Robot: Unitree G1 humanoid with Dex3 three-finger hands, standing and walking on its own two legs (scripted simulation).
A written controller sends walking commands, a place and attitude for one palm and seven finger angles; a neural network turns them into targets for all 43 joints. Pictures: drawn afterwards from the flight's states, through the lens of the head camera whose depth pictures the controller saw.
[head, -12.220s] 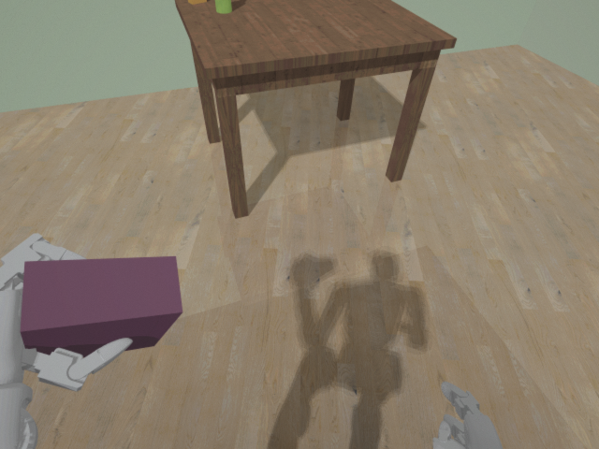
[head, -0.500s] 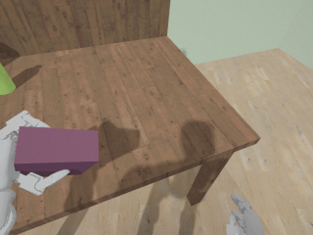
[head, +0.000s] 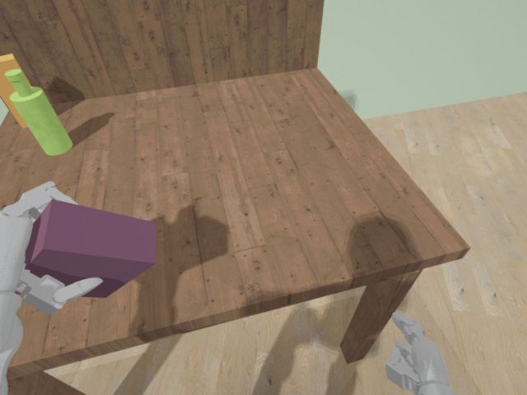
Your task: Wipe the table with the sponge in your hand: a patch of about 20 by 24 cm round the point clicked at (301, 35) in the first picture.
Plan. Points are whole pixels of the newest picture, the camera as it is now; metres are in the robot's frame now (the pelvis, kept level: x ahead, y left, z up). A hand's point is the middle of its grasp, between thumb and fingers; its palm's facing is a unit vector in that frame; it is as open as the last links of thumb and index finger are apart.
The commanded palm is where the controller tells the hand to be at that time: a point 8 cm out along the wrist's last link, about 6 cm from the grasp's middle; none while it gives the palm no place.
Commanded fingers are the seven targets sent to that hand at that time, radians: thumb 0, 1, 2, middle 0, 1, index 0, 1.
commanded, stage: turn the palm down, sponge in hand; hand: left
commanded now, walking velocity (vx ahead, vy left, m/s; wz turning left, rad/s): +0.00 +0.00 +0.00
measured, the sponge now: (99, 258) +0.23 +0.26 +0.12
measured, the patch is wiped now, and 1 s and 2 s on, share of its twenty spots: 0.00 0.00 0.00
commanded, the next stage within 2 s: move the sponge above the wiping area in 1.68 s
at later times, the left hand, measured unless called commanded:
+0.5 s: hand (77, 247) +0.23 +0.27 +0.16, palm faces +0.21 -0.42 -0.88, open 10.1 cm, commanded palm +0.20 +0.28 +0.21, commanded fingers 0.00 0.10 1.30 -1.20 -1.60 -1.20 -1.60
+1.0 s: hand (62, 241) +0.23 +0.29 +0.16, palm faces +0.14 -0.20 -0.97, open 10.1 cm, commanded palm +0.20 +0.29 +0.22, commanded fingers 0.00 0.10 1.30 -1.20 -1.60 -1.20 -1.60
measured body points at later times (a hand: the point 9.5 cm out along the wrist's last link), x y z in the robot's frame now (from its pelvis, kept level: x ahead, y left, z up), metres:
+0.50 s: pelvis +0.02 +0.00 +0.00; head +0.01 -0.04 +0.45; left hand +0.21 +0.29 +0.20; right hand +0.22 -0.24 -0.08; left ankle +0.04 +0.13 -0.73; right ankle +0.01 -0.09 -0.73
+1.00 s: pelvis +0.00 +0.01 +0.01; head -0.01 -0.03 +0.46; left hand +0.22 +0.30 +0.21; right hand +0.25 -0.19 -0.06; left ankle +0.04 +0.13 -0.73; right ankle +0.01 -0.09 -0.73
